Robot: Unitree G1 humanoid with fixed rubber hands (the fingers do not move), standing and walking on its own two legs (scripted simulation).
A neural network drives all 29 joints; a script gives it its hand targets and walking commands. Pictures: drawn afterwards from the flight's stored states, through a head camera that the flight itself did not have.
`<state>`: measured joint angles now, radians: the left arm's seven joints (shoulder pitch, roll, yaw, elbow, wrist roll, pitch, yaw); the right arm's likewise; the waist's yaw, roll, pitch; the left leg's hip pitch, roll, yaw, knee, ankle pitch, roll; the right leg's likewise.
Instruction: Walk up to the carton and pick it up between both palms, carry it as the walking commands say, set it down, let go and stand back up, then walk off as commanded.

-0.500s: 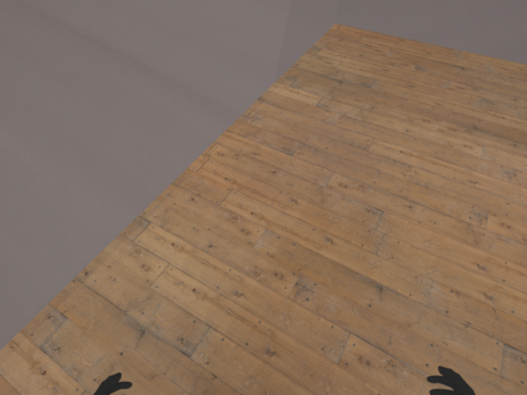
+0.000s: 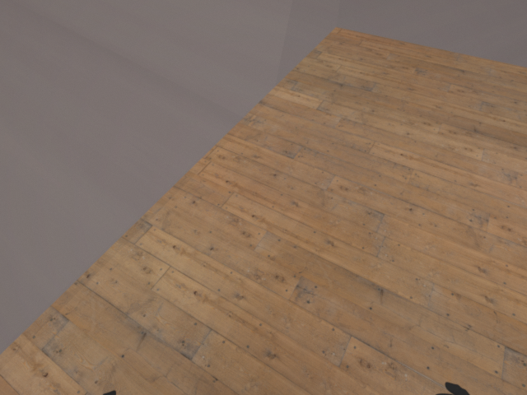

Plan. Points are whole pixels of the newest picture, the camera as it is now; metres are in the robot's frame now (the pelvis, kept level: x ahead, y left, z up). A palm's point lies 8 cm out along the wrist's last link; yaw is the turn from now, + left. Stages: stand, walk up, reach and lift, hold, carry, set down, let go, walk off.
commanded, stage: stand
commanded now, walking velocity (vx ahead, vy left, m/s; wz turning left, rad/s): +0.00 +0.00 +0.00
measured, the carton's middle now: out of the picture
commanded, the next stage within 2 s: walk up in 0.80 s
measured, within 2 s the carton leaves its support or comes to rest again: neither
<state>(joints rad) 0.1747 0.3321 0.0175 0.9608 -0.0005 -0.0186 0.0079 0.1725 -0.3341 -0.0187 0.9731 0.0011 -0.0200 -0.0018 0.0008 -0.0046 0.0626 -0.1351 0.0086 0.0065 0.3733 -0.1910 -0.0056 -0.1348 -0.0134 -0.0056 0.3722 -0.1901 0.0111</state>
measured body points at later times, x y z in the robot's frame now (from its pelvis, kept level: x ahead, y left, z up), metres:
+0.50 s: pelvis +0.00 +0.00 +0.00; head +0.01 +0.00 +0.45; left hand +0.08 +0.29 -0.13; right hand +0.08 -0.30 -0.13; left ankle +0.01 +0.12 -0.75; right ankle +0.01 -0.13 -0.75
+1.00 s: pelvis +0.01 +0.00 +0.00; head +0.02 +0.01 +0.45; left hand +0.08 +0.30 -0.13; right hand +0.08 -0.30 -0.12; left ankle +0.01 +0.12 -0.75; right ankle +0.01 -0.13 -0.75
